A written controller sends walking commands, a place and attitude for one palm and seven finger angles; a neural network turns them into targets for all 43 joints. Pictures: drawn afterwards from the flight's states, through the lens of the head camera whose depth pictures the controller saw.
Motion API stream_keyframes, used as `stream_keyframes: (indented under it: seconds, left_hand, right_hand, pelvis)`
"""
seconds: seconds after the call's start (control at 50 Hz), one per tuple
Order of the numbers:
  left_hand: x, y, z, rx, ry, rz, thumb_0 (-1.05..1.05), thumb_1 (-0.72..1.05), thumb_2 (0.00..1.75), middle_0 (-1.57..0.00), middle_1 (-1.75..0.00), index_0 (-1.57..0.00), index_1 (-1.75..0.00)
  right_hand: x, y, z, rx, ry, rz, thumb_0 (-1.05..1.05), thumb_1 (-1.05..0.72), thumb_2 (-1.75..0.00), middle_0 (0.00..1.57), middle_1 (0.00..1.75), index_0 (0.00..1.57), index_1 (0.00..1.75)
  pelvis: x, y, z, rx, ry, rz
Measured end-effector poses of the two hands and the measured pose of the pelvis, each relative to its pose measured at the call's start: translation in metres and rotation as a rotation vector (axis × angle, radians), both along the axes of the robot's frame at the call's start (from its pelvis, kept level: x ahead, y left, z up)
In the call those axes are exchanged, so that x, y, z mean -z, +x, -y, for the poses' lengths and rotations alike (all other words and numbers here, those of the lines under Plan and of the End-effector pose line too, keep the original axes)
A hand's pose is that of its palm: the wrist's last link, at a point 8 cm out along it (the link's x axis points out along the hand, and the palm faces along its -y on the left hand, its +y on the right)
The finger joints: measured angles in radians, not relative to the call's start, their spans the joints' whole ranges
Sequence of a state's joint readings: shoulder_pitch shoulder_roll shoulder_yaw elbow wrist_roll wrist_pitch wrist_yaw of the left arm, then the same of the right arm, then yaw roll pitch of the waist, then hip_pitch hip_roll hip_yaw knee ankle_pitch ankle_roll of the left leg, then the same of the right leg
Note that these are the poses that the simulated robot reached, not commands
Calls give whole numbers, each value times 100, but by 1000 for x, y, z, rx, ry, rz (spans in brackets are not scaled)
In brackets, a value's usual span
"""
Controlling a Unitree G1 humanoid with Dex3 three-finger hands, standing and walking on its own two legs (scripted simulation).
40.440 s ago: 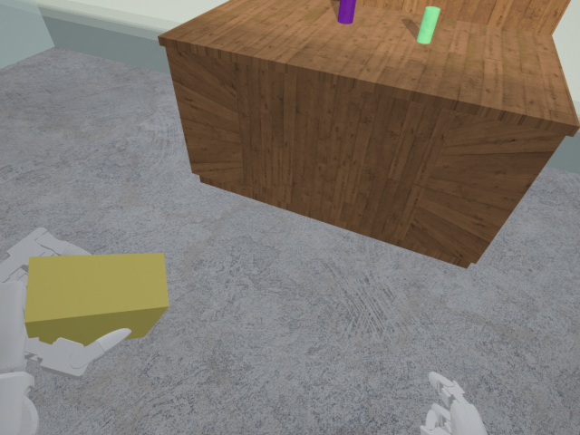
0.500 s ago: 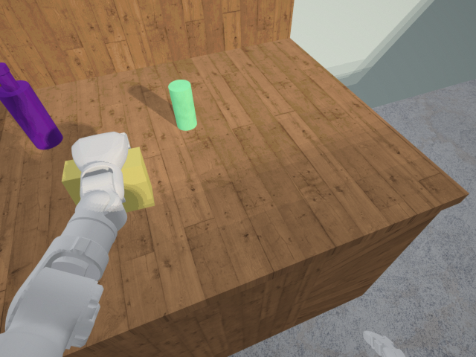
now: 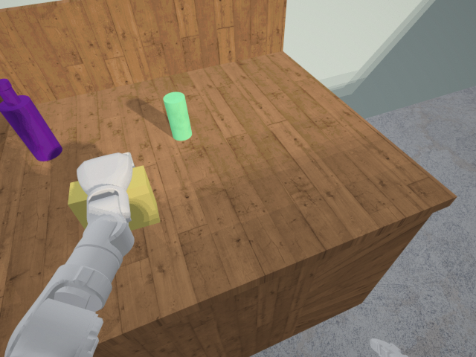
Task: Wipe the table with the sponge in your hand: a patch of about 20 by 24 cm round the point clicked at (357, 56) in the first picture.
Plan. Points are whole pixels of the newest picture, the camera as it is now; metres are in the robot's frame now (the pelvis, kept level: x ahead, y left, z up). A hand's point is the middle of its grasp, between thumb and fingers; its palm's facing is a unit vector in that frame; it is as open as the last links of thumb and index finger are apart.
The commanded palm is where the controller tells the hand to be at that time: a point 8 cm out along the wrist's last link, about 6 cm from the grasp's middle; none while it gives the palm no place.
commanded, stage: wipe back along the middle lane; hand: left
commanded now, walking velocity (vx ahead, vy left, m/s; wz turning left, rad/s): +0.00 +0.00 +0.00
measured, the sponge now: (120, 209) +0.38 +0.26 +0.02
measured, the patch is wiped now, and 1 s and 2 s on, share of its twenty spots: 0.65 0.80 0.90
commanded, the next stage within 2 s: slide across to the third lane in 1.12 s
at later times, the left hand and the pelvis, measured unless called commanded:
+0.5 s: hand (118, 210) +0.35 +0.24 +0.07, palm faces +0.01 -0.02 -1.00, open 10.1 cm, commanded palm +0.30 +0.22 +0.10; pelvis +0.00 +0.00 +0.00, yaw +0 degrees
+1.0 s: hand (125, 231) +0.30 +0.21 +0.07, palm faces +0.05 -0.05 -1.00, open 10.1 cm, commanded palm +0.26 +0.20 +0.10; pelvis +0.00 +0.00 +0.00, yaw -1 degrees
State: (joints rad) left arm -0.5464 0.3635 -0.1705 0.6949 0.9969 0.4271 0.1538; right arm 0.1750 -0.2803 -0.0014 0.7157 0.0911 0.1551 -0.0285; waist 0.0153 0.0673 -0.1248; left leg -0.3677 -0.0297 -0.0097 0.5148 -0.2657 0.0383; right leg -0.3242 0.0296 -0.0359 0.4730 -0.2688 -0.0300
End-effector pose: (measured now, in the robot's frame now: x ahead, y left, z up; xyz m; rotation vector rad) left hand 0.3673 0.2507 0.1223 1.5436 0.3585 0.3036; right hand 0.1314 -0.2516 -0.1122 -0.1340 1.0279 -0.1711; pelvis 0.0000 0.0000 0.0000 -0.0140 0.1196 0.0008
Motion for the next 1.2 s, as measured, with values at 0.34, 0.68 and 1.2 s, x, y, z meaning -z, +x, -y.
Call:
stream_keyframes:
  seconds: [0.34,0.68,1.2]
  left_hand:
    - [1,-29,8,10,-12,28,0,-49,107,-68,-141,-69,-143]
    - [1,-58,25,36,-15,59,1,-49,107,-67,-141,-69,-142]
    - [0,-107,53,42,-52,90,1,-49,106,-65,-143,-71,-140]
  right_hand:
    - [-18,43,-18,-63,20,132,1,-91,-90,20,30,20,30]
    - [-25,71,-40,-124,84,208,1,-91,-90,20,30,20,30]
    - [-43,85,-33,-156,112,312,1,-91,-90,19,30,20,30]
  pelvis:
    - [-1,-2,-3,-1,2,33]
    - [1,0,-5,4,5,60]
    - [2,-11,9,18,17,108]
